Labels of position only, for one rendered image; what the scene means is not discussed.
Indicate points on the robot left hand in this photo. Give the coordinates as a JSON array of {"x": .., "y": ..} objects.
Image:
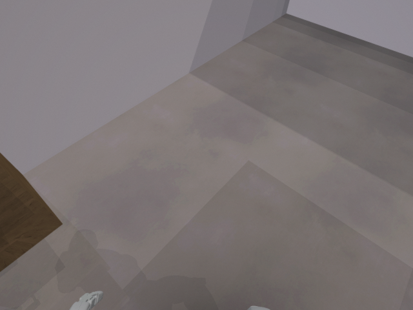
[{"x": 87, "y": 301}]

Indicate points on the cabinet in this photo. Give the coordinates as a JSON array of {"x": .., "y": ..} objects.
[{"x": 25, "y": 219}]

